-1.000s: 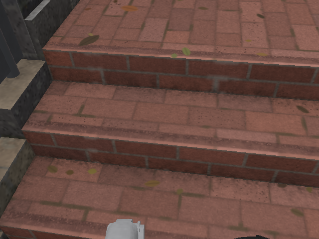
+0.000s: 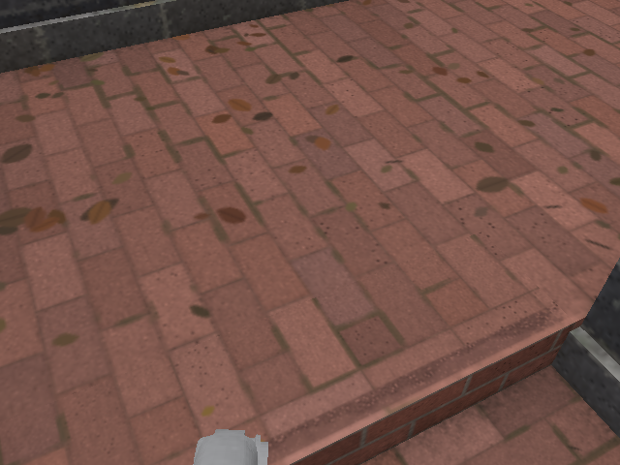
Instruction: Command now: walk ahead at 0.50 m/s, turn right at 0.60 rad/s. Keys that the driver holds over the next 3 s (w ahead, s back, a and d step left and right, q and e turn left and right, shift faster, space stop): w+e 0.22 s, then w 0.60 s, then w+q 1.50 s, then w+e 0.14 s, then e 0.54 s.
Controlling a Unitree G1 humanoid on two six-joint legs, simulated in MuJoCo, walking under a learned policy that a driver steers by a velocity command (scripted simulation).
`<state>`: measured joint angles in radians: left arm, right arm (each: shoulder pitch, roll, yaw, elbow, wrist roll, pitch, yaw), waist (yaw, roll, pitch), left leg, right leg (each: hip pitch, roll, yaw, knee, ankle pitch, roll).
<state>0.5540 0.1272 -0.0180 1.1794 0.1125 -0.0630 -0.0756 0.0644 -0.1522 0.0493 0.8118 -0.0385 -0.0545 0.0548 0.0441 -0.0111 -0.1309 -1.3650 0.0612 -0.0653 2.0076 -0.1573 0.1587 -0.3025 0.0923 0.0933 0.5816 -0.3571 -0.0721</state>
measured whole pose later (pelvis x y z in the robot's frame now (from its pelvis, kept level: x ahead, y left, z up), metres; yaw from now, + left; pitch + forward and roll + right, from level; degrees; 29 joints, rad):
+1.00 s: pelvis +0.52 -0.09 +0.16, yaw -13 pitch +2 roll -2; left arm 0.42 0.21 0.04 1.20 0.11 -0.05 -0.06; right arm 0.22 -0.18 0.00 0.81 -0.04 -0.02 0.09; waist -0.03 -0.01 -0.04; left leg -1.09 0.04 -0.01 2.29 -0.51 0.29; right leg -0.19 -0.01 -0.18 0.46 -0.30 -0.03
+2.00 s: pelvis +1.03 -0.14 +0.32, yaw +22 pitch +1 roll -2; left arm 0.45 0.17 0.03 0.91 0.08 -0.11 -0.01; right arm 0.08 -0.19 -0.04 0.83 -0.06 -0.07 0.12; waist 0.09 0.03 -0.02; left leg -0.77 0.11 -0.02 0.92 0.05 0.09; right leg 0.03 -0.02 -0.23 0.16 -0.20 0.00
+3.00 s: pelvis +1.37 +0.12 +0.32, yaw +22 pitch +3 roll +3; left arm 0.13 0.31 0.07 0.73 0.00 0.03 0.06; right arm 0.03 -0.26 -0.03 0.70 -0.02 0.01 -0.09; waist 0.04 0.00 0.08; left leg -0.57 -0.04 -0.11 0.95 -0.40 -0.10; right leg -0.40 0.07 0.14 0.41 -0.04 -0.05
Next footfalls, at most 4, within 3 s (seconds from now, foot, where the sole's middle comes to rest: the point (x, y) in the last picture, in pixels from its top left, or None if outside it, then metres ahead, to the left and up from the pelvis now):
0.10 left None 0.22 0.14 -0.61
0.78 right None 0.50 -0.20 -0.61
1.16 left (359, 301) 0.79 -0.04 -0.46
1.64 right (453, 221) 1.04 -0.26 -0.46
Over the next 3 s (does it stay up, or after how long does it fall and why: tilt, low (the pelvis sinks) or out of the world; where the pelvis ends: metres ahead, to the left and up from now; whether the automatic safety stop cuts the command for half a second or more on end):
stays up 1.37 0.12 0.32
